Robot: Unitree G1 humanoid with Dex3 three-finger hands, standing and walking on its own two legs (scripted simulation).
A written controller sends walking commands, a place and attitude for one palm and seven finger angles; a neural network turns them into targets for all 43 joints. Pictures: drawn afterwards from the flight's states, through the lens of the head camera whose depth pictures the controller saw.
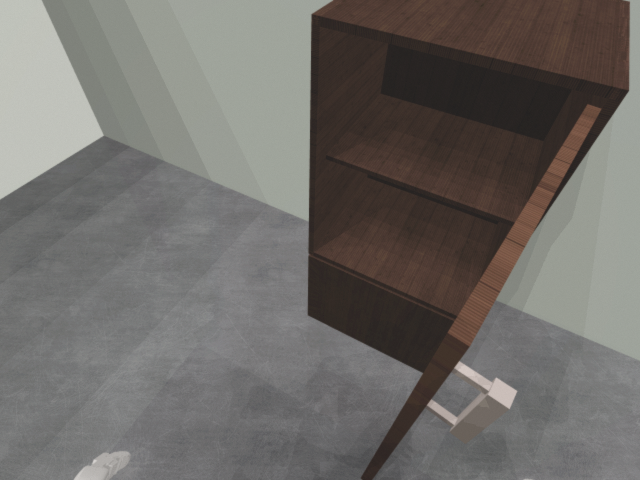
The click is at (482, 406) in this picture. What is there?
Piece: cupboard door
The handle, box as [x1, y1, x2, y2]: [425, 361, 516, 443]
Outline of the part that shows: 459,361 452,370 452,372 481,392 457,417 431,399 425,407 452,427 450,432 465,443 509,408 516,391 497,378 495,378 491,382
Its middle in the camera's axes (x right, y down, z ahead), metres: +0.15 +0.18 +0.42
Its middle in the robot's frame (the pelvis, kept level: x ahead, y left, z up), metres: +0.21 -0.14 +0.04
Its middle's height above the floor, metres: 0.81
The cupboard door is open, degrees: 81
